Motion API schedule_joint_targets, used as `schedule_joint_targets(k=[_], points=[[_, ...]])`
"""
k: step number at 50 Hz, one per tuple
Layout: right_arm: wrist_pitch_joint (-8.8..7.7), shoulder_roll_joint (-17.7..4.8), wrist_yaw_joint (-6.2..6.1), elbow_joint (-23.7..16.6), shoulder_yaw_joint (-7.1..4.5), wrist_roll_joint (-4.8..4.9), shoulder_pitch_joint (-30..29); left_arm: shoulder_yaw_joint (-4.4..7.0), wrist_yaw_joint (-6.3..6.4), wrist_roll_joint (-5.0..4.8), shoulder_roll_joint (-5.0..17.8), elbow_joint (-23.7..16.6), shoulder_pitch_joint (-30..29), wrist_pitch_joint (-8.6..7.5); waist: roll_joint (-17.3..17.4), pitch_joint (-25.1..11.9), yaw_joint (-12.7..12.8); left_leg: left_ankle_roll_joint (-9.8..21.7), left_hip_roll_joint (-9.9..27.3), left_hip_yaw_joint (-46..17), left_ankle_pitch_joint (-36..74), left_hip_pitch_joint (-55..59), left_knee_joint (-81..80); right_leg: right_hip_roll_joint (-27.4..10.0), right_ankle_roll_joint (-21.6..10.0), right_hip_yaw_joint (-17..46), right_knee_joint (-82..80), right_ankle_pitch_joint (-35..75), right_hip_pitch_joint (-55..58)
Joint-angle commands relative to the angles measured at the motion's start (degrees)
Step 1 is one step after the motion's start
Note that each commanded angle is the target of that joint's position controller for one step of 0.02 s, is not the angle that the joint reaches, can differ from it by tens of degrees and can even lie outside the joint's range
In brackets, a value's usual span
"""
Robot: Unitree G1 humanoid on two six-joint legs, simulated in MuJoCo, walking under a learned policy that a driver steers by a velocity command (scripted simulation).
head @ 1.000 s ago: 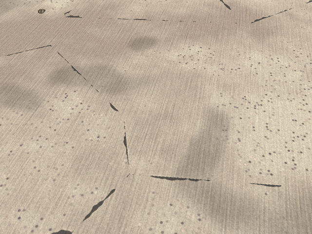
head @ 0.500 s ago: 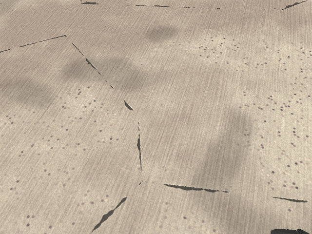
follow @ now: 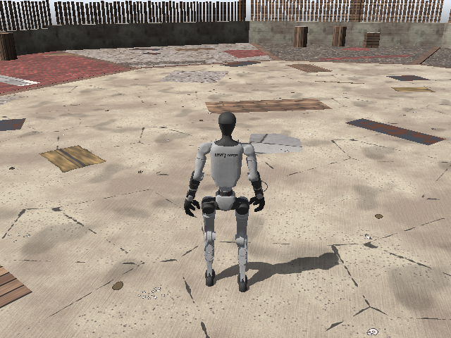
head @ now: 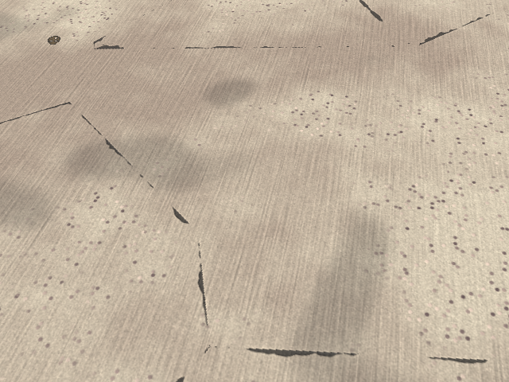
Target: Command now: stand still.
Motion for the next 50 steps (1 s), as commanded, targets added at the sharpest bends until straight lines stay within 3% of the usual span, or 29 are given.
schedule_joint_targets(k=[1, 7, 17, 18, 19, 20, 22, 23, 25, 27, 29, 30, 31, 32, 33, 34, 35, 36, 37, 39, 42, 44, 47, 50], points=[[-0.67, -5.81, -0.13, -1.46, -1.41, 0.34, -1.64, 1.38, 0.14, -0.30, 7.26, -1.44, 1.17, -0.94, -2.33, -2.54, 0.46, 1.56, 2.46, -2.95, 10.38, 6.29, -2.10, -2.33, -1.25, 2.72, -7.14, 9.44, -3.36], [0.22, -6.44, -0.63, 2.33, -1.60, 0.62, -1.21, 1.18, 0.01, -0.51, 6.84, 0.21, 0.84, -0.35, -0.75, -2.86, 0.54, 1.18, 2.58, -2.93, 14.44, 7.87, -1.71, -1.84, -1.70, 1.91, -7.03, 15.45, -1.34], [1.11, -7.20, -1.43, 7.25, -1.65, 0.71, -1.79, 1.01, -0.14, -0.51, 6.25, 3.09, 0.38, 0.04, -1.25, -1.94, 0.24, 0.84, 2.69, -2.94, 13.99, 8.89, -2.57, -1.33, -1.84, 1.13, -8.52, 16.57, -0.45], [1.19, -6.63, -1.42, 8.17, -1.51, 0.73, -0.94, 1.00, -0.09, -0.58, 5.95, 3.96, 1.60, 0.14, -1.63, -3.12, 0.33, 0.80, 1.75, -1.82, 8.23, 9.20, -2.27, -0.93, -2.15, 0.79, -9.31, 10.35, 0.19], [1.29, -6.57, -1.40, 8.68, -1.58, 0.98, -0.85, 1.33, 0.03, -0.93, 6.79, 4.37, 2.03, 0.34, -2.89, -2.06, 0.44, 0.84, -0.04, 0.09, -1.38, 7.53, -0.44, -1.04, -3.33, 1.62, -10.38, 0.83, -0.50], [1.20, -6.54, -1.31, 8.76, -1.69, 1.16, -1.43, 1.81, 0.17, -1.24, 8.19, 4.25, 1.92, 0.48, -5.05, 0.22, 0.73, 0.81, -1.75, 1.97, -11.07, 3.75, 2.36, -2.53, -5.36, 4.43, -12.36, -10.77, -1.61], [-0.14, -6.19, -0.78, 6.88, -1.61, 1.37, -5.52, 2.95, 0.40, -1.83, 11.57, 4.13, 3.64, -0.02, -10.03, 6.41, 2.43, 1.23, -1.92, 3.54, -15.03, -7.00, 10.51, -11.49, -10.80, 16.81, -19.69, -27.55, -1.89], [-1.15, -5.92, -0.30, 6.02, -1.51, 1.72, -6.90, 3.45, 0.56, -2.10, 12.61, 4.19, 3.80, -0.66, -11.21, 9.04, 2.62, 2.09, 0.36, 1.77, -13.76, -11.05, 14.53, -15.97, -13.30, 22.20, -22.25, -28.30, -1.84], [-2.91, -5.86, 0.68, 5.32, -1.56, 2.43, -7.86, 3.48, 0.46, -1.87, 11.36, 4.18, 4.07, -2.08, -10.26, 10.88, 2.38, 3.57, 3.57, -0.79, -17.01, -16.95, 16.65, -18.48, -14.40, 23.77, -22.25, -20.15, 2.15], [-4.14, -5.59, 1.59, 6.19, -1.66, 2.76, -5.40, 3.56, 0.02, -2.50, 10.73, 3.56, 2.04, -2.43, -8.45, 8.88, 0.39, 4.47, 3.75, 0.48, -14.51, -11.09, 7.78, -15.52, -11.72, 17.24, -19.38, -12.32, 2.72], [-4.26, -6.31, 1.75, 11.28, -2.76, 2.26, 5.20, 3.59, -0.44, -2.57, 10.87, 2.56, -0.67, -2.15, -6.63, 3.67, -4.10, 3.28, -1.58, 5.30, -2.28, 10.60, 0.26, -9.31, -8.80, 8.77, -13.04, -3.73, -7.07], [-4.08, -8.18, 1.61, 13.11, -3.73, 2.07, 11.67, 3.07, -0.55, -2.21, 9.49, 1.94, -2.03, -2.44, -3.09, 0.86, -7.03, 4.09, 0.39, 0.78, -2.41, 19.16, -1.55, -5.89, -6.64, 4.09, -3.35, 4.37, -11.70], [-4.18, -13.80, 1.29, 14.12, -5.10, 2.04, 18.80, 1.86, -0.54, -1.62, 5.20, -0.40, -3.34, -2.94, 13.05, -1.99, -8.77, 10.40, 13.66, -22.18, -11.33, 26.55, -11.98, 1.52, -1.73, -4.06, 17.95, 0.29, -22.19], [-5.07, -13.77, 2.04, 14.40, -4.28, 1.28, 20.96, 1.95, -0.25, -2.42, 5.05, -1.89, -4.05, -3.86, 15.98, -4.70, -8.42, 16.81, 22.01, -41.69, -15.29, 28.33, -19.41, 4.71, -1.23, 2.02, 32.67, -14.37, -28.89], [-5.98, -10.85, 2.05, 12.99, -3.06, 1.17, 15.24, 2.43, -0.57, -3.97, 6.74, -1.73, -3.31, -4.58, 8.80, -0.29, -5.25, 16.56, 22.82, -38.19, -17.40, 25.56, -18.85, 0.81, -2.90, 6.29, 39.58, -11.99, -33.93], [-6.51, -8.09, 2.21, 11.43, -2.23, 1.20, 11.35, 2.58, -1.08, -4.23, 7.47, -1.24, -3.06, -5.15, 5.69, 2.11, -3.65, 14.07, 19.80, -30.61, -15.22, 22.84, -18.68, -1.95, -4.47, 6.02, 40.02, -6.01, -34.61], [-6.69, -7.78, 2.47, 10.59, -1.84, 1.10, 8.82, 2.91, -1.13, -3.76, 7.49, -0.98, -3.02, -5.45, 3.75, 3.38, -2.19, 12.26, 18.09, -25.44, -11.88, 20.87, -19.52, -4.12, -5.10, 4.72, 37.82, -0.58, -34.93], [-6.61, -5.80, 2.64, 10.05, -1.09, 0.93, 7.86, 3.51, -1.16, -2.88, 8.45, -0.87, -4.04, -5.34, 2.39, 3.76, -1.84, 10.03, 15.36, -19.76, -4.42, 19.40, -20.07, -5.65, -5.34, 3.95, 34.76, 3.50, -33.21], [-6.27, -5.82, 2.53, 10.29, -0.86, 0.65, 8.72, 3.55, -1.54, -2.59, 7.48, -0.83, -3.60, -5.05, 4.67, 3.13, -1.41, 9.49, 14.19, -15.97, 1.54, 17.79, -20.22, -6.26, -4.82, 3.06, 32.63, 5.98, -30.56], [-5.75, -5.97, 1.89, 11.08, -0.58, 0.65, 11.99, 3.43, -2.13, -2.08, 6.00, -1.13, -4.76, -4.38, 3.67, 2.79, -1.70, 9.92, 12.58, -11.13, 11.89, 17.90, -20.59, -6.20, -3.00, 0.85, 29.32, 8.42, -30.21], [-5.13, -8.14, 0.69, 10.87, -0.69, 0.39, 13.12, 2.71, -2.14, -1.95, 4.03, -4.24, -12.03, -3.90, 1.92, 4.53, -2.66, 10.52, 12.08, -7.79, 16.68, 16.08, -22.25, -5.59, -0.78, -0.66, 18.58, 13.19, -31.44], [-4.92, -8.67, 0.24, 10.55, -0.72, 0.35, 13.90, 2.11, -2.43, -2.10, 3.12, -5.84, -16.58, -4.02, 2.70, 5.34, -3.74, 9.96, 10.94, -5.43, 15.54, 13.79, -23.64, -4.17, -0.55, -2.08, 10.16, 18.27, -28.21], [-4.75, -8.77, 0.04, 11.38, -0.94, 0.92, 17.26, 1.73, -3.16, -2.43, 3.33, -7.49, -21.42, -4.15, 2.97, 6.84, -4.84, 10.13, 11.95, -4.09, 14.61, 14.79, -24.64, -2.60, -1.32, -3.11, 3.43, 21.82, -25.76], [-4.23, -8.95, -0.09, 11.76, -1.44, 1.44, 17.95, 1.80, -4.14, -2.64, 4.33, -9.07, -23.67, -4.62, 3.00, 7.04, -3.63, 9.49, 14.47, -3.39, 19.62, 20.74, -21.99, -2.23, -3.60, -1.97, -0.50, 20.40, -25.85]])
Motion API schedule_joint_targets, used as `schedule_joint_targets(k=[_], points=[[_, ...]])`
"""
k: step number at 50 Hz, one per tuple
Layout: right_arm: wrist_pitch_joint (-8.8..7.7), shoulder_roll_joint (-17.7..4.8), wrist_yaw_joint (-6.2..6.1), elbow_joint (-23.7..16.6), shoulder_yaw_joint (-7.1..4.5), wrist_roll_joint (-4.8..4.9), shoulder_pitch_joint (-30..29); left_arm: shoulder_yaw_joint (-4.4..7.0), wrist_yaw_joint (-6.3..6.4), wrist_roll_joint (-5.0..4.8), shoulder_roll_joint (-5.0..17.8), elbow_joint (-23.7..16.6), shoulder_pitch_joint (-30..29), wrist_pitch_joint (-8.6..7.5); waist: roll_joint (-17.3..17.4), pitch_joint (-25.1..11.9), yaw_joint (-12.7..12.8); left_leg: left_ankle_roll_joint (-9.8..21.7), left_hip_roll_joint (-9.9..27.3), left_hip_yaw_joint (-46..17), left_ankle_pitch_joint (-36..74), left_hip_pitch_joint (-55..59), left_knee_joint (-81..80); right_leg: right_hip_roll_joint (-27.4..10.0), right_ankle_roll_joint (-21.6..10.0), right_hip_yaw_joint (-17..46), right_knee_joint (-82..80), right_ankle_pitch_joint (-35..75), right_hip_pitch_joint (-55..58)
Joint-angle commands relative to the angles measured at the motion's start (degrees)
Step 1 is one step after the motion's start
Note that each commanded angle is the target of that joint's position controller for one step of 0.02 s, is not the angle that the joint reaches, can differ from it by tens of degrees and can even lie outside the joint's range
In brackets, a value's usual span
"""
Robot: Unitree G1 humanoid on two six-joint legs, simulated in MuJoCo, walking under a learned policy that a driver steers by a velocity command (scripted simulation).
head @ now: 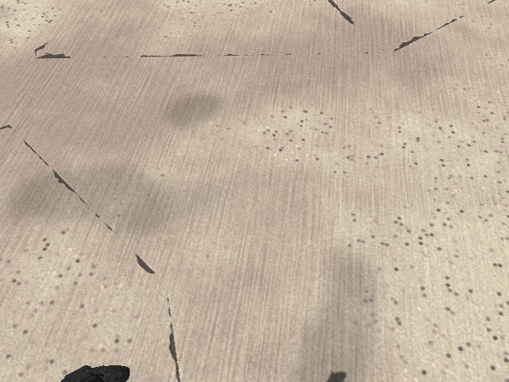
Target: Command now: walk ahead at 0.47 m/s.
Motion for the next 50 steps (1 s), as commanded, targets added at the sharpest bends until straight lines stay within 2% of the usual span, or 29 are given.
schedule_joint_targets(k=[1, 3, 4, 5, 6, 7, 8, 9, 10, 11, 13, 17, 19, 21, 25, 27, 28, 29, 30, 31, 32, 33, 34, 35, 37, 40, 44, 48, 50], points=[[0.23, -10.35, -0.46, -1.28, -2.28, 0.38, 1.60, 0.80, -0.95, -0.16, 4.60, -5.46, -6.85, -1.31, 5.96, 5.67, 2.72, 7.20, 17.24, -4.96, 31.36, -2.73, 1.17, 1.34, -2.30, -0.21, -3.44, -1.15, 0.63], [0.87, -11.95, -0.48, -2.05, -2.95, -0.05, -0.09, 2.28, -0.83, -0.05, 7.62, -3.99, 0.14, -1.29, 8.25, -0.53, 7.30, 6.02, 17.30, -4.05, 51.08, -0.62, 10.50, 4.60, -4.40, -2.10, -2.63, -4.77, 11.19], [1.47, -11.43, -0.46, -2.52, -2.80, -0.40, -1.04, 3.63, -0.43, -0.13, 9.72, -1.07, 9.61, -1.07, 8.32, -6.09, 12.06, 4.68, 15.08, -2.31, 56.77, -2.95, 21.46, 6.45, -6.02, -3.41, -3.05, -4.91, 22.78], [1.61, -10.09, -0.37, -3.66, -2.10, -0.92, -1.25, 4.66, 0.17, 0.23, 12.29, 1.67, 20.32, -0.73, 6.27, -12.95, 16.10, 3.18, 12.83, -1.64, 45.68, -15.11, 36.89, 0.28, -8.88, 3.59, -1.02, -6.41, 40.74], [0.57, -1.88, 0.46, -4.39, 0.11, -0.66, 6.23, 5.67, 0.26, 1.52, 16.95, 3.46, 26.86, -0.55, -8.65, -22.80, 12.19, -0.85, 1.38, -1.25, 10.77, -38.13, 61.06, -15.31, -18.87, 33.12, -6.71, -22.69, 61.23], [-1.34, -4.12, 0.94, -3.66, -0.23, 0.45, 3.93, 4.10, 0.06, 1.30, 12.34, 3.57, 25.41, -0.65, -9.12, -23.67, 13.06, 0.32, -0.76, -10.64, -13.53, -44.96, 70.05, -17.73, -19.12, 46.89, -17.04, -28.15, 60.23], [-2.48, -8.86, 1.19, -6.21, -1.65, 2.31, -2.32, 3.17, 0.05, 0.85, 9.76, 2.95, 19.32, -1.06, -7.70, -12.97, 11.50, 1.54, 2.79, -10.19, -10.76, -50.32, 72.94, -15.79, -15.65, 38.16, -18.55, -27.58, 51.56], [-3.01, -9.78, 0.84, -7.25, -1.81, 2.61, -5.93, 2.47, -0.05, 0.93, 7.79, 1.70, 13.72, -1.46, -2.74, -7.34, 9.51, 2.15, 6.23, -8.65, -4.93, -48.84, 70.33, -13.82, -13.82, 29.48, -20.11, -21.52, 41.59], [-2.90, -9.34, 0.28, -7.40, -2.21, 1.91, -7.36, 2.01, -0.38, 1.46, 6.26, 1.45, 10.47, -1.90, 0.23, -4.13, 7.41, 2.05, 8.56, -7.62, -0.83, -46.15, 66.48, -11.70, -12.63, 23.22, -21.67, -15.09, 33.46], [-2.12, -8.34, -0.06, -7.12, -2.50, 1.17, -5.99, 1.55, -0.62, 2.06, 4.97, 1.50, 9.01, -2.29, -0.51, -3.11, 5.19, 2.00, 10.49, -7.93, 1.72, -42.07, 63.71, -9.66, -11.72, 18.64, -23.36, -11.67, 28.11], [-0.59, -5.67, -0.21, -6.84, -2.28, 0.83, -4.06, 1.39, -0.85, 1.96, 4.72, 2.53, 9.40, -2.51, -1.66, -2.40, 3.50, 1.25, 11.56, -7.51, 2.21, -38.59, 60.01, -8.11, -12.33, 14.41, -25.72, -8.85, 22.95], [0.25, -6.80, -0.54, -10.48, -2.75, -0.15, -12.61, 1.96, 0.84, 1.91, 8.01, 4.60, 14.41, -2.46, -0.67, 1.16, 4.72, -1.35, 12.60, -6.40, 11.50, -46.43, 47.93, -7.66, -12.85, 10.55, -28.77, -6.48, 23.00], [-0.15, -6.15, -0.27, -11.71, -2.59, -0.51, -16.20, 1.76, 1.54, 2.07, 8.14, 4.99, 15.50, -1.98, -0.30, 1.95, 5.38, -2.08, 11.23, -5.13, 17.93, -45.40, 38.57, -5.86, -11.37, 6.34, -27.38, 4.05, 23.23], [-0.59, -4.63, 0.19, -12.64, -1.92, -0.65, -20.07, 1.63, 1.95, 2.01, 8.45, 5.77, 17.38, -1.53, -0.72, 1.17, 6.73, -2.29, 8.39, -2.48, 23.74, -40.01, 30.19, -3.64, -9.66, 1.93, -25.18, 12.77, 22.61], [-0.51, -5.64, 1.11, -13.99, -1.74, -0.28, -23.93, 1.48, 2.38, 1.36, 8.58, 7.94, 20.33, -0.19, -1.93, -0.66, 7.81, -1.41, 5.97, -3.21, 25.24, -37.19, 23.43, -5.68, -8.53, 2.55, -20.06, 15.28, 29.66], [-0.79, -7.82, 1.49, -14.03, -2.33, -0.65, -22.43, 1.78, 2.70, 1.14, 9.22, 8.23, 19.11, 0.59, -2.62, -2.20, 5.97, 0.17, 5.39, -4.29, 21.34, -34.97, 20.87, -7.30, -7.29, 4.38, -15.60, 16.32, 33.45], [-1.00, -8.83, 1.51, -12.95, -2.80, -0.95, -19.11, 1.87, 2.84, 0.96, 9.42, 8.08, 17.67, 0.93, -2.36, -3.62, 3.83, 1.08, 4.63, -3.79, 22.20, -30.86, 18.30, -6.70, -6.21, 4.35, -11.63, 17.65, 34.14], [-1.33, -11.21, 1.17, -11.29, -3.69, -1.57, -14.61, 1.60, 2.79, 1.14, 8.46, 8.11, 18.90, 1.11, -0.28, -6.21, 2.40, 2.26, 4.77, -3.58, 30.83, -23.18, 15.17, -3.45, -4.44, 4.00, -4.71, 17.60, 33.28], [-1.49, -15.33, 0.78, -10.64, -4.41, -2.64, -9.97, 0.68, 2.59, 2.37, 6.02, 7.46, 22.46, 0.85, 5.92, -13.48, 3.04, 5.38, 13.32, -10.30, 56.07, -8.26, 20.49, 0.62, -2.11, 2.68, 6.66, 2.72, 25.33], [-0.48, -14.62, 0.53, -10.16, -4.03, -2.35, -7.98, -1.27, 2.27, 2.03, -0.31, 9.40, 30.71, 0.77, 17.19, -21.82, 4.84, 15.77, 26.05, -22.98, 65.26, 7.13, 22.21, 6.94, 1.69, 1.31, 23.65, -32.73, 11.30], [0.34, -11.30, 0.68, -11.05, -3.18, -1.24, -7.33, -0.18, 2.38, 0.63, 4.61, 9.16, 28.02, 1.12, 13.44, -24.44, 2.44, 16.82, 26.61, -26.77, 55.26, 4.80, 19.24, 6.97, 2.58, 6.48, 32.47, -44.44, 8.12], [0.76, -12.00, 0.48, -12.12, -3.25, -0.64, -10.97, 1.34, 2.75, -0.39, 9.29, 7.00, 22.36, 1.72, 10.14, -18.63, 2.45, 14.75, 24.89, -23.38, 44.56, -1.24, 16.23, 5.61, 2.70, 6.66, 37.00, -42.39, 3.96], [1.04, -11.09, -0.06, -13.11, -2.85, -0.80, -15.32, 1.75, 3.47, -0.56, 9.18, 6.30, 19.50, 2.70, 6.86, -14.14, 3.77, 12.66, 22.90, -19.92, 34.56, -7.63, 13.70, 3.44, 3.14, 5.86, 37.22, -38.54, 2.61], [1.25, -9.88, -0.41, -13.65, -2.46, -1.05, -18.76, 2.08, 4.13, -0.11, 8.45, 6.08, 18.63, 3.97, 6.14, -10.27, 5.07, 11.63, 21.63, -16.96, 25.34, -15.01, 10.67, 1.68, 3.72, 5.57, 35.34, -35.15, 3.70], [1.78, -9.51, -0.79, -13.63, -2.49, -1.97, -21.74, 2.37, 4.90, 0.46, 6.58, 5.31, 19.53, 6.03, 9.07, -6.72, 7.02, 10.81, 18.86, -11.85, 14.83, -25.28, 6.26, 0.87, 4.42, 3.68, 32.10, -30.46, 9.39], [2.21, -10.23, -1.88, -13.26, -3.05, -2.01, -21.63, 2.83, 5.12, 0.68, 5.52, 3.74, 19.37, 6.88, 9.42, -6.69, 7.12, 12.34, 19.20, -7.79, 13.51, -26.83, 4.50, 0.57, 4.29, 1.97, 27.52, -27.51, 10.49], [3.10, -12.00, -3.06, -13.44, -3.83, -1.42, -22.77, 2.97, 4.26, 0.88, 5.55, 0.83, 15.42, 7.14, 8.64, -7.79, 6.45, 12.15, 20.74, -4.81, 11.70, -25.18, 3.68, -0.41, 3.47, 0.68, 18.99, -23.32, 12.90], [4.26, -13.23, -3.09, -13.29, -4.37, -0.40, -22.86, 3.58, 3.12, 0.85, 6.61, -0.66, 14.59, 7.31, 8.74, -7.50, 6.75, 10.28, 21.74, -2.60, 10.15, -22.48, 5.40, 0.56, 1.51, -1.63, 10.41, -22.35, 16.68], [4.97, -13.28, -2.91, -13.24, -4.50, 0.66, -23.60, 4.02, 2.50, 1.10, 6.74, -0.01, 17.69, 7.43, 7.88, -7.28, 8.86, 7.27, 20.41, 0.00, 7.93, -23.21, 9.52, 2.29, -0.83, -3.75, 0.19, -16.75, 22.43]])
Over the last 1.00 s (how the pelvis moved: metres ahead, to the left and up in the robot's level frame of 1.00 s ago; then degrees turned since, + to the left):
0.23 0.03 0.00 1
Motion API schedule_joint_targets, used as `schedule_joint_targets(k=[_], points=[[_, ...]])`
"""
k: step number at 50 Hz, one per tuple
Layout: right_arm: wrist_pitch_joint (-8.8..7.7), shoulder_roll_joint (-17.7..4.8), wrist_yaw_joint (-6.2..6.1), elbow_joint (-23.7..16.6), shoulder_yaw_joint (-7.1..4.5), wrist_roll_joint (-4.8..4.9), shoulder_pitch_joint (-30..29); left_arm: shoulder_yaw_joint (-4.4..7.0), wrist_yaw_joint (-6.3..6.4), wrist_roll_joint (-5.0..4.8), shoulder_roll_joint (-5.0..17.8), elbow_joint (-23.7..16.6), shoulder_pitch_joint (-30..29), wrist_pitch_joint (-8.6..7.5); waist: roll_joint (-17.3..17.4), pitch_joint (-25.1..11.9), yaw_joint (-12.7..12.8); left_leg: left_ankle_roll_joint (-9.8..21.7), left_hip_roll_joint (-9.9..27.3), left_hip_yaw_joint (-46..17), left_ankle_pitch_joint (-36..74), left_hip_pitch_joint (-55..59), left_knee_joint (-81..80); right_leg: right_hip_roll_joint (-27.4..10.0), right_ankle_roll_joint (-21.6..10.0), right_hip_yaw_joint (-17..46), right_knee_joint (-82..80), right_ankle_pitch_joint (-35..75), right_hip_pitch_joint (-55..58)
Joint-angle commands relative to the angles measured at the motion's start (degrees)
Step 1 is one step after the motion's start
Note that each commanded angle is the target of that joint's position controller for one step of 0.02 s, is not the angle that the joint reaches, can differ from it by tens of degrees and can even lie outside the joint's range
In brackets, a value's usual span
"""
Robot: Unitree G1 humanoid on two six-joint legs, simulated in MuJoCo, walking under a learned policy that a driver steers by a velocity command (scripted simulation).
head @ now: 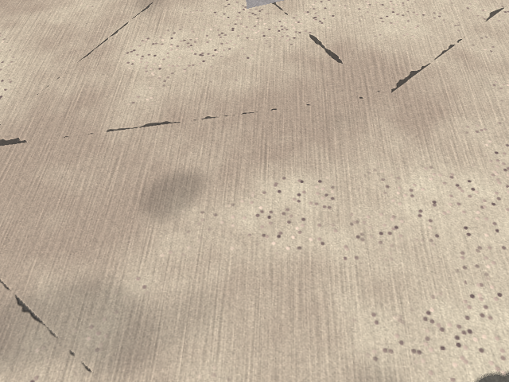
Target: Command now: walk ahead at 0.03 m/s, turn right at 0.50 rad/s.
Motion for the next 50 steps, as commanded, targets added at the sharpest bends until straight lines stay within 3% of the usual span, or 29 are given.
schedule_joint_targets(k=[1, 2, 3, 4, 5, 7, 8, 10, 14, 17, 22, 24, 25, 26, 27, 28, 29, 30, 32, 34, 39, 42, 44, 46, 47, 48, 49, 50], points=[[0.49, -7.91, 0.08, -2.40, -1.89, 1.36, -1.08, 2.13, -0.65, 0.58, 6.06, -0.95, 8.09, -0.04, 3.18, -7.02, 3.29, 5.00, 11.64, -7.22, -6.88, 1.61, -1.21, 2.11, -4.26, -0.46, -13.93, 7.25, 11.80], [0.86, -4.92, 0.69, -2.17, -1.39, 0.52, 1.08, 3.29, -0.03, 0.63, 10.52, -1.64, 8.87, -0.05, -8.80, -4.75, 2.10, -0.66, 5.53, -1.23, -14.74, -7.20, 13.20, -7.00, -8.79, 13.99, -22.85, 16.00, 15.68], [0.51, -3.91, 0.46, -5.74, -1.26, -0.90, -3.04, 4.07, 0.40, 1.41, 16.67, -3.98, 7.55, -0.44, -19.11, -1.86, 1.48, -4.87, -3.82, -3.05, -30.80, -21.68, 25.87, -18.60, -18.65, 33.13, -25.84, 23.93, 15.43], [0.19, -5.34, 0.39, -7.08, -1.75, -1.04, -7.85, 3.55, 0.18, 3.04, 14.58, -4.34, 7.21, -2.12, -12.59, -3.57, 2.95, -4.02, -4.02, -12.22, -30.91, -21.39, 36.11, -17.73, -20.79, 32.26, -26.47, 23.01, 12.62], [0.18, -6.18, 0.48, -6.70, -2.18, -0.10, -6.13, 3.29, 0.29, 2.67, 13.48, -4.86, 4.14, -3.50, -10.65, -3.89, 0.45, -3.09, -3.37, -14.50, -25.23, -22.10, 38.69, -14.54, -17.56, 26.59, -25.84, 23.04, 12.93], [0.10, -7.78, -0.21, -4.31, -3.05, -0.68, -2.91, 2.65, 0.53, 0.26, 10.46, -6.42, -1.06, -4.25, -7.20, -5.02, -1.34, -2.95, -2.30, -15.65, -17.99, -22.01, 38.46, -10.77, -12.07, 21.29, -23.70, 23.54, 14.25], [-0.05, -7.48, -0.17, -4.20, -3.12, -0.93, -2.85, 2.16, 0.73, 0.02, 9.19, -6.54, -0.98, -4.18, -6.89, -5.96, -1.50, -3.29, -2.82, -15.39, -15.98, -20.26, 39.64, -9.82, -11.89, 20.06, -23.16, 27.03, 13.77], [-0.46, -6.21, 0.02, -4.47, -2.99, -0.28, -2.58, 1.94, 1.09, 0.23, 8.64, -6.34, 1.21, -4.00, -6.47, -7.75, -1.26, -3.73, -3.69, -15.65, -13.47, -19.40, 38.56, -9.04, -12.42, 19.68, -22.39, 30.08, 16.02], [-0.83, -4.73, 0.20, -5.50, -2.34, 0.21, -5.05, 2.52, 1.75, -0.10, 10.27, -6.42, 2.97, -3.43, -7.90, -7.10, 0.38, -4.84, -4.31, -16.58, -11.87, -18.71, 26.53, -8.24, -12.34, 21.91, -21.88, 25.67, 19.25], [-1.07, -5.07, 0.82, -5.74, -2.18, 0.42, -5.37, 2.93, 1.73, 0.07, 11.48, -7.30, 1.69, -2.90, -8.88, -6.55, 0.88, -5.42, -5.08, -16.70, -12.14, -13.44, 20.38, -7.67, -12.79, 24.02, -21.87, 22.73, 16.00], [-2.11, -6.40, 1.91, -5.56, -2.36, 0.83, -2.20, 2.88, 1.22, -0.03, 11.55, -8.87, -1.42, -2.07, -9.74, -7.49, 0.15, -4.75, -6.32, -17.11, -13.90, -5.49, 11.88, -6.74, -12.36, 29.18, -19.36, 29.05, 14.48], [-2.74, -6.68, 2.65, -4.74, -2.59, 1.14, 1.80, 2.47, 1.44, -0.71, 10.83, -9.81, -3.61, -1.61, -9.04, -8.96, -2.36, -3.44, -6.16, -16.04, -8.18, 2.30, 1.49, -4.17, -10.16, 29.93, -18.40, 17.59, 11.85], [-2.85, -7.12, 2.79, -4.00, -2.92, 1.17, 4.20, 2.01, 1.62, -0.78, 9.71, -10.27, -4.23, -1.41, -7.81, -8.75, -3.74, -2.36, -4.82, -15.61, -3.49, 8.94, -4.68, -1.45, -7.97, 28.63, -16.64, 8.70, 7.21], [-2.68, -10.02, 2.51, -3.45, -3.63, 0.49, 7.57, 1.02, 1.58, -0.34, 6.14, -10.34, -2.01, -1.37, 0.37, -11.02, -3.43, 1.20, 5.28, -24.72, -8.15, 19.11, -7.01, 3.38, -4.94, 23.11, -6.68, -7.32, -1.97], [-2.35, -14.22, 2.10, -3.46, -4.16, -0.71, 9.47, 0.68, 1.26, -0.76, 4.02, -11.66, -0.70, -2.10, 12.21, -9.00, -1.87, 8.86, 15.80, -41.31, -18.23, 23.37, -10.49, 11.89, -2.98, 12.75, 5.34, -17.57, -16.73], [-3.22, -13.46, 2.47, -4.27, -3.93, -2.11, 7.89, 1.33, 0.91, -0.54, 7.90, -13.19, -2.78, -3.35, 13.21, -4.77, -2.26, 14.15, 20.54, -49.47, -27.87, 17.69, -14.11, 6.88, -2.43, 13.80, 13.96, -14.43, -22.01], [-3.86, -10.04, 2.25, -5.73, -3.14, -1.50, 4.63, 2.18, 0.58, -0.53, 10.88, -12.27, -2.54, -3.82, 10.02, -2.03, -1.37, 12.92, 17.52, -44.46, -31.12, 15.30, -14.70, 4.71, -2.03, 13.86, 17.65, -9.48, -21.95], [-4.10, -8.14, 1.92, -6.11, -2.64, -0.39, 2.93, 2.42, 0.39, -0.08, 10.64, -10.78, -0.83, -3.90, 9.36, -0.91, -0.50, 10.15, 13.73, -39.23, -30.11, 15.21, -14.82, 4.20, -1.00, 12.90, 19.06, -5.49, -22.15], [-4.44, -6.98, 1.65, -5.49, -1.99, 0.28, 4.99, 1.84, -0.12, 0.35, 8.15, -10.06, -0.93, -4.43, 8.10, 0.11, -1.51, 8.47, 10.95, -32.87, -24.47, 14.69, -15.88, 3.22, 0.42, 11.45, 19.98, 0.74, -22.09], [-5.16, -7.22, 1.94, -4.08, -1.96, 0.04, 8.87, 1.10, -0.63, 0.13, 5.88, -10.38, -2.74, -5.52, 6.54, 0.81, -2.94, 8.79, 9.65, -28.28, -18.64, 14.57, -17.06, 2.53, 0.95, 9.05, 17.29, 5.12, -21.81], [-5.38, -10.25, 2.46, -3.44, -2.46, 0.80, 12.11, -0.63, -1.47, -0.02, 3.03, -13.16, -9.46, -7.03, 7.61, 0.89, -5.48, 9.15, 8.75, -21.11, -8.57, 12.26, -17.27, 0.21, 1.96, 2.82, -0.20, 9.81, -13.64], [-5.07, -11.47, 3.21, -2.86, -2.70, 1.39, 14.64, -0.69, -2.16, -0.69, 4.02, -13.79, -10.32, -7.20, 8.06, 1.23, -5.88, 9.52, 10.09, -20.21, -7.58, 10.83, -15.86, 1.22, 1.06, 0.89, -6.31, 8.22, -7.35], [-4.57, -11.74, 3.52, -2.61, -2.73, 2.04, 14.79, -0.41, -2.46, -1.08, 5.00, -13.77, -8.50, -7.29, 8.19, 1.42, -3.95, 9.08, 11.67, -20.61, -7.07, 10.31, -14.22, 1.72, -0.86, 0.43, -10.38, 8.73, -2.44], [-4.30, -10.47, 3.57, -2.59, -2.11, 1.94, 14.42, 1.06, -2.10, -1.06, 7.36, -11.04, 0.20, -7.06, 6.48, -2.15, 1.13, 6.79, 9.79, -17.63, 3.98, 7.29, -5.67, 3.91, -3.31, -0.76, -14.50, 9.70, 11.55], [-4.50, -7.70, 3.63, -2.86, -1.09, 1.32, 14.11, 2.50, -1.55, -1.01, 10.24, -8.94, 8.81, -6.98, 3.20, -7.69, 5.36, 4.27, 6.12, -13.24, 7.76, 2.94, 7.42, 0.87, -5.46, 3.33, -15.17, 9.08, 23.58], [-5.37, -2.59, 3.68, -5.99, 0.61, 0.09, 14.93, 3.90, -0.97, 0.37, 16.52, -7.99, 16.77, -6.54, -11.87, -15.74, 6.76, -0.66, -0.95, -7.20, -5.91, -16.53, 30.86, -14.50, -12.85, 26.84, -18.39, 0.86, 41.60], [-6.59, -4.14, 3.40, -6.55, 0.32, 0.69, 13.53, 3.23, -1.56, 0.25, 15.02, -7.42, 18.92, -6.96, -15.06, -17.85, 7.18, -0.70, -3.98, -14.21, -25.86, -24.61, 42.43, -19.67, -17.39, 44.13, -26.62, -6.14, 40.43], [-7.12, -8.35, 3.78, -7.18, -0.94, 2.22, 12.11, 1.77, -1.99, 0.35, 11.42, -8.06, 14.30, -7.44, -11.56, -10.84, 5.40, 0.77, 0.01, -16.44, -22.96, -29.37, 47.54, -18.48, -15.76, 38.12, -27.25, -8.84, 35.18]])
Over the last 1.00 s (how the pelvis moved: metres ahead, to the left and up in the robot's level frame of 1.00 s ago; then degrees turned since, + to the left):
0.39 -0.01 0.00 -11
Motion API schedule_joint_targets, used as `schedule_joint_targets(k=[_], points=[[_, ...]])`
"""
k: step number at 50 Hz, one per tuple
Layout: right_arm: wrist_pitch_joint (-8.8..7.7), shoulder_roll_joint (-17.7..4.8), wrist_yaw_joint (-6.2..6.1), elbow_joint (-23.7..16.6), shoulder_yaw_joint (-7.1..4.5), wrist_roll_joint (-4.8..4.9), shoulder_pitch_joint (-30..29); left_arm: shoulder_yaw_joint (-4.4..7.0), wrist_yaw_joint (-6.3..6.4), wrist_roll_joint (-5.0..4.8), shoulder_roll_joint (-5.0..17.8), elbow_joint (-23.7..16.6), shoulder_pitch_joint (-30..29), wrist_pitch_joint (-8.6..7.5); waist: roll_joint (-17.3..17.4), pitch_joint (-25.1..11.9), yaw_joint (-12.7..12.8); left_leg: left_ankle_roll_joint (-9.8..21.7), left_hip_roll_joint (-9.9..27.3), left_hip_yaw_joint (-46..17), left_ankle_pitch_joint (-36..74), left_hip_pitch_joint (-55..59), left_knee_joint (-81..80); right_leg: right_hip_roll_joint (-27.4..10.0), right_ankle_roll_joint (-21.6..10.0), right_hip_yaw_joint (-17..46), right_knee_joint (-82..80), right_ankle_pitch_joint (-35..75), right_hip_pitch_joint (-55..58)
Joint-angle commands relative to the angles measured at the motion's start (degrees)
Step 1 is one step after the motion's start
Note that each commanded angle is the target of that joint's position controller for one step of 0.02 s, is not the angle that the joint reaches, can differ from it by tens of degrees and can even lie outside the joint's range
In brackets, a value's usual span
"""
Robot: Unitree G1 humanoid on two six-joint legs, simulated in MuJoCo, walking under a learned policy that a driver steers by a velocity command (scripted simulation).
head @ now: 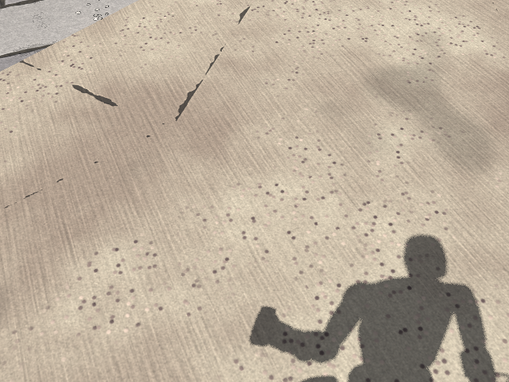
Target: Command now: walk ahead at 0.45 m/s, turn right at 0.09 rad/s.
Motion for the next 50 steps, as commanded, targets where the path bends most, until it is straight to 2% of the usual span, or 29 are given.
schedule_joint_targets(k=[1, 3, 4, 6, 9, 12, 15, 18, 20, 21, 22, 23, 24, 25, 26, 27, 28, 29, 30, 32, 34, 38, 41, 44, 46, 47, 48, 49, 50], points=[[-2.94, -7.64, 0.38, -7.76, -1.15, 1.27, -6.69, 2.46, -0.15, 0.45, 9.01, 0.50, 14.20, -0.58, -10.47, -4.88, 7.84, 3.59, 2.44, -2.26, 1.95, -34.57, 22.99, -18.82, -12.09, 30.19, -18.40, -14.76, 29.69], [-2.23, -6.48, 0.29, -7.22, -1.40, -0.36, -7.57, 1.43, -0.55, 0.83, 6.02, -0.12, 8.91, -0.89, -7.24, 0.43, 5.02, 3.61, 5.22, -2.12, 9.76, -30.66, 17.28, -13.86, -9.84, 20.66, -21.83, -4.85, 20.16], [-1.69, -5.25, 0.55, -7.13, -1.19, -0.42, -6.53, 1.56, -0.52, 0.99, 6.60, -0.11, 7.96, -1.07, -8.72, 0.59, 3.60, 3.06, 5.56, -1.98, 12.25, -28.08, 16.03, -13.43, -10.11, 18.43, -23.21, -0.97, 17.26], [-0.90, -4.24, 0.74, -7.21, -0.97, -0.67, -6.79, 1.78, -0.35, 0.87, 6.94, 0.45, 8.26, -1.71, -6.59, 1.10, 2.71, 1.78, 5.39, -1.37, 16.40, -28.27, 13.31, -12.41, -10.80, 14.31, -24.69, 7.32, 16.12], [-0.64, -3.31, 0.68, -9.18, -0.61, -1.27, -11.91, 1.96, 0.21, 0.67, 7.64, 1.95, 10.30, -1.88, -4.21, 2.31, 3.40, 0.22, 4.58, -0.93, 23.92, -29.94, 3.16, -11.35, -10.58, 9.69, -25.22, 14.24, 16.19], [-1.19, -1.67, 1.35, -11.36, 0.32, -0.96, -18.73, 2.10, 0.86, 0.38, 8.62, 3.33, 12.81, -1.68, -4.52, 3.73, 5.63, 0.29, 2.24, 1.31, 32.30, -25.84, -8.73, -9.86, -9.30, 6.02, -26.36, 13.43, 14.61], [-1.52, -1.66, 2.18, -13.47, 0.74, -0.57, -24.04, 2.29, 1.12, -0.14, 9.37, 5.46, 16.55, -1.31, -3.90, 5.16, 7.23, 1.26, 0.70, 1.42, 34.28, -25.25, -14.87, -11.64, -9.16, 5.91, -25.74, 12.61, 18.52], [-1.89, -2.85, 3.18, -15.15, 0.61, -0.50, -26.15, 2.54, 1.39, -0.44, 9.73, 6.90, 17.85, -0.40, -4.18, 5.09, 6.57, 3.41, -0.05, 0.87, 29.43, -26.32, -18.38, -14.35, -8.17, 6.33, -21.94, 18.03, 25.75], [-1.96, -4.51, 3.33, -14.93, 0.02, -0.57, -23.52, 2.84, 1.65, -0.27, 10.81, 7.19, 17.37, 0.27, -5.75, 2.43, 4.49, 4.95, -2.16, 2.46, 24.38, -21.15, -18.89, -14.73, -7.02, 6.10, -17.00, 31.08, 28.88], [-1.88, -6.05, 3.05, -14.01, -0.76, -0.61, -19.32, 2.97, 1.78, -0.03, 11.46, 7.19, 16.88, 0.69, -6.97, -1.00, 2.09, 6.15, -4.28, 4.32, 22.12, -14.71, -18.69, -13.93, -6.32, 5.40, -11.19, 42.24, 29.64], [-1.74, -8.41, 2.51, -11.62, -2.05, -0.64, -10.64, 2.55, 1.94, 0.20, 10.86, 7.05, 16.23, 1.19, -6.53, -6.68, -2.45, 7.98, -5.56, 5.61, 23.58, -2.34, -19.44, -11.26, -4.71, 3.20, -0.36, 47.69, 26.85], [-1.40, -12.00, 1.84, -9.48, -3.06, -1.12, -0.33, 1.63, 2.29, 1.21, 9.21, 5.76, 16.88, 1.21, -2.31, -15.30, -5.87, 11.36, 3.01, -3.93, 26.17, 16.42, -15.87, -8.62, -2.84, 1.24, 16.36, 33.50, 14.82], [-1.23, -16.46, 2.13, -8.08, -4.03, -1.20, 3.50, -0.66, 1.25, 1.22, 0.96, 4.99, 25.60, -0.18, 13.61, -24.14, -0.78, 22.38, 16.75, -34.72, 11.61, 37.52, -21.29, 2.93, 1.53, 2.81, 38.61, -8.39, -9.50], [-0.99, -10.81, 2.14, -8.13, -2.55, -0.13, 3.08, 0.27, 0.89, 0.17, 6.24, 5.45, 21.12, -1.83, 11.36, -24.46, -3.34, 21.82, 16.59, -43.93, 4.61, 38.32, -29.55, 2.66, 1.34, 9.65, 45.46, -20.03, -17.14], [-0.89, -8.92, 1.80, -9.03, -1.96, -0.16, -1.65, 1.09, 0.53, -1.44, 9.24, 3.09, 14.62, -2.90, 8.84, -13.96, -3.14, 18.92, 14.67, -35.22, 6.09, 31.02, -30.62, -0.56, 0.74, 8.97, 46.59, -16.62, -22.23], [-0.88, -7.85, 1.58, -10.16, -1.67, -0.58, -5.39, 0.68, 0.73, -1.28, 8.75, 1.91, 10.78, -3.61, 2.29, -9.01, -1.69, 17.35, 12.43, -28.82, 11.52, 22.22, -31.43, -3.25, 0.23, 7.95, 43.38, -11.73, -21.06], [-0.95, -6.85, 1.59, -10.68, -1.43, -1.12, -7.98, 0.91, 1.03, -0.13, 8.35, 1.51, 8.87, -3.75, -0.62, -4.71, 0.25, 16.77, 10.51, -24.13, 18.26, 13.85, -32.57, -4.97, 0.52, 7.17, 38.81, -8.76, -18.86], [-1.12, -5.87, 1.49, -11.17, -1.04, -1.96, -9.09, 1.18, 1.17, 0.67, 8.10, 1.38, 9.69, -3.39, -0.23, -3.89, 2.32, 16.72, 9.12, -21.69, 22.48, 8.69, -34.17, -6.29, 0.68, 7.59, 36.43, -6.76, -14.93], [-1.11, -6.00, 1.44, -11.37, -1.15, -1.96, -9.52, 1.09, 1.15, 0.91, 7.26, 1.20, 10.70, -2.96, 1.31, -3.60, 3.55, 17.55, 8.55, -20.89, 24.68, 5.75, -35.39, -6.50, 1.31, 7.58, 34.31, -6.59, -12.73], [-1.27, -6.50, 1.06, -11.17, -1.41, -1.04, -9.14, 0.80, 1.29, 1.32, 5.86, 0.74, 10.74, -1.99, 1.94, -2.35, 4.62, 18.00, 7.55, -17.34, 25.56, 1.27, -37.60, -6.94, 2.87, 6.74, 28.49, -6.21, -11.35], [-1.30, -8.10, 0.34, -10.93, -1.99, -0.72, -7.95, 0.38, 1.56, 1.65, 5.05, -1.08, 6.10, -1.47, 1.60, -0.43, 3.83, 17.40, 6.26, -14.52, 25.56, -1.69, -38.99, -6.50, 4.32, 5.83, 21.08, -0.59, -12.11], [-0.54, -9.60, -0.59, -10.43, -2.63, -0.13, -4.42, -0.23, 0.98, 1.12, 3.97, -3.44, -2.96, -2.06, 2.06, 0.75, 0.54, 13.76, 2.86, -10.92, 22.29, -4.11, -37.77, -3.13, 5.32, 5.18, 4.49, 14.95, -7.26], [0.22, -9.59, -0.84, -9.81, -2.70, 0.38, -0.92, 0.04, 0.31, 0.31, 5.04, -5.02, -7.33, -2.65, 2.94, 0.47, -1.00, 12.88, 4.05, -13.88, 19.25, -1.18, -34.58, -1.49, 5.29, 6.00, -0.79, 16.53, -5.22], [0.92, -9.51, -1.16, -10.10, -2.82, 0.17, -0.40, 1.02, -0.13, 0.03, 7.41, -5.36, -6.56, -3.30, 4.58, -0.38, 0.55, 11.16, 5.77, -18.85, 16.73, 2.82, -29.17, -1.12, 3.74, 6.91, -4.25, 10.81, -1.75], [1.25, -7.32, -1.13, -10.79, -2.16, -0.24, -1.03, 2.26, 0.17, 0.28, 9.30, -3.51, 1.13, -3.73, 5.04, -3.65, 4.85, 8.70, 2.68, -18.50, 18.67, 1.02, -21.28, -1.62, 1.03, 5.78, -7.34, 7.91, 9.80], [1.03, -3.74, -0.88, -12.04, -0.84, -0.92, -1.51, 3.21, 0.66, 1.28, 12.28, -2.73, 9.35, -3.93, 0.56, -10.71, 8.68, 6.51, -0.94, -14.61, 14.63, -4.62, -6.89, -9.82, -2.60, 13.05, -6.36, 5.06, 22.78], [0.24, 0.49, -0.85, -14.13, 0.46, 0.02, 5.02, 4.59, 0.80, 2.01, 17.48, -1.15, 15.09, -3.01, -16.01, -18.67, 6.86, 2.80, -8.68, -6.12, -4.41, -23.71, 12.25, -23.18, -11.08, 36.12, -9.87, -4.74, 41.83], [0.01, -4.32, -0.94, -13.95, -0.29, 1.12, 5.30, 3.89, 0.38, 1.17, 13.73, -0.68, 15.85, -2.58, -17.33, -17.52, 7.32, 2.10, -5.16, -7.33, -8.08, -32.67, 22.45, -25.42, -12.67, 46.41, -13.77, -16.42, 41.48], [0.34, -8.43, -1.02, -14.11, -1.50, 1.18, 0.47, 2.72, 0.46, 0.99, 9.45, -1.45, 13.22, -2.43, -10.82, -10.39, 8.46, 1.90, -2.86, -7.88, -2.85, -34.86, 25.84, -22.70, -10.23, 38.23, -14.64, -16.70, 35.61]])
Over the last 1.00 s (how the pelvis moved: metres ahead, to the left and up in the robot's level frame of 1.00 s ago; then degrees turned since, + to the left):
0.14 -0.10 0.00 -24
